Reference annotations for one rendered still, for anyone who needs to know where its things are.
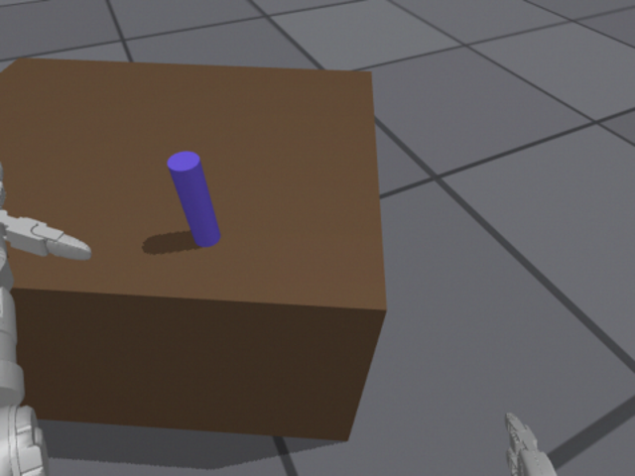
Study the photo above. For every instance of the right robot hand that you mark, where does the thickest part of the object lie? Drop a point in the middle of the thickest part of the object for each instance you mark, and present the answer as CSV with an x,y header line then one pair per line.
x,y
524,459

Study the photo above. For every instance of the left robot hand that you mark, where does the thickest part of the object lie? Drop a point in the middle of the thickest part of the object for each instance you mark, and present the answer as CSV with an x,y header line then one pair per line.
x,y
36,237

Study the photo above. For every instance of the left robot arm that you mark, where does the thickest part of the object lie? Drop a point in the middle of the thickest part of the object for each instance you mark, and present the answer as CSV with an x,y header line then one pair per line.
x,y
23,450

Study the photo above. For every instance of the can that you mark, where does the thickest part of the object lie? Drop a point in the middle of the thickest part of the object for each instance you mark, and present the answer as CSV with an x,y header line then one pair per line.
x,y
190,183

